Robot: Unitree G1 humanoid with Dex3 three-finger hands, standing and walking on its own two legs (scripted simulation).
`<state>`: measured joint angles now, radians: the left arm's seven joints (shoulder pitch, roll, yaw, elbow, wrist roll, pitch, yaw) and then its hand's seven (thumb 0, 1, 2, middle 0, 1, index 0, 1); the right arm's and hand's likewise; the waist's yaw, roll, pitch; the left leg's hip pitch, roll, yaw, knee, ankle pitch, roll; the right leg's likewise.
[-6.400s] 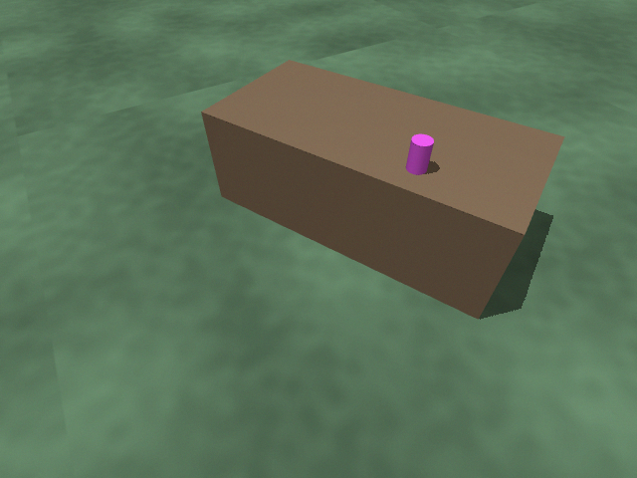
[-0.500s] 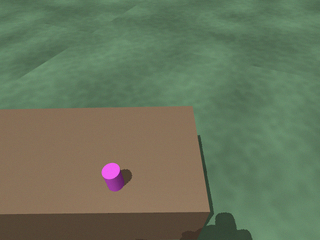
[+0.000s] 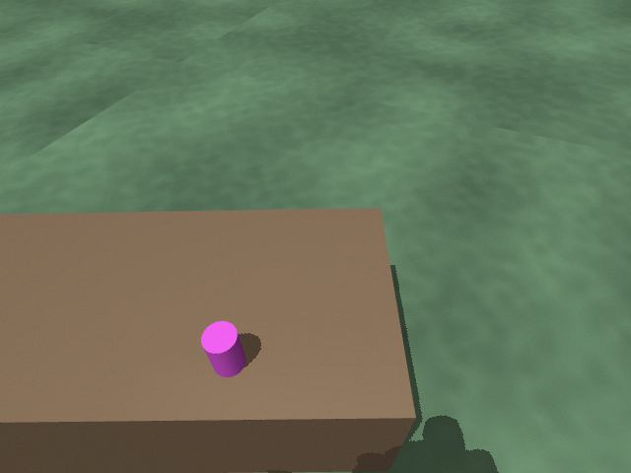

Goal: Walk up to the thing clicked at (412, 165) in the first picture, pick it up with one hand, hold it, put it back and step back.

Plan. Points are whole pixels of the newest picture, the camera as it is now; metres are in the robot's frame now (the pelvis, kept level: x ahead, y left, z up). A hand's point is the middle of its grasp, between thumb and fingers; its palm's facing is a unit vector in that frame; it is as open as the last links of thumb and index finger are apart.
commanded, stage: stand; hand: left
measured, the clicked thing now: (224, 349) +0.43 +0.22 -0.28
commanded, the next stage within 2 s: go down in 0.20 s
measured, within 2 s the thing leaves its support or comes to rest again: neither
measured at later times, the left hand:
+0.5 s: hand out of the picture +0.14 +0.25 -0.15, palm faces +0.05 -0.94 -0.34, open 10.0 cm
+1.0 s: hand out of the picture +0.15 +0.27 -0.14, palm faces +0.06 -0.95 -0.32, open 17.3 cm
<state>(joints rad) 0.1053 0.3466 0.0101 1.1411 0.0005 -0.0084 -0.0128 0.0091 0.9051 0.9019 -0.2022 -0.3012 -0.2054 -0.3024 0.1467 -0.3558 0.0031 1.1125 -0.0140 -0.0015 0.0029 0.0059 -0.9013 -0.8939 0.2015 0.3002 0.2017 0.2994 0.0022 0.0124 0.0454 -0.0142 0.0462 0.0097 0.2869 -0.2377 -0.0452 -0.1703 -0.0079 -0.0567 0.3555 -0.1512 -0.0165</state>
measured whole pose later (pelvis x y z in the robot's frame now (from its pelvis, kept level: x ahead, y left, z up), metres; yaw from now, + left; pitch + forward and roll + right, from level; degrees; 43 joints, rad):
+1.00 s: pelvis -0.01 +0.03 -0.03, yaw +0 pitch +7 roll -1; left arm 0.19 0.30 0.10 0.48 0.00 0.34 -0.01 0.00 -0.52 0.04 -0.10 -0.05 -0.09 -0.06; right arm 0.18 -0.26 -0.12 0.71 0.02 -0.13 -0.05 0.00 0.42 -0.07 0.06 0.05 0.06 0.05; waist 0.00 0.03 -0.05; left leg -0.40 0.01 0.01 0.69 -0.41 0.00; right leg -0.51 -0.05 -0.04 0.65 -0.26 0.02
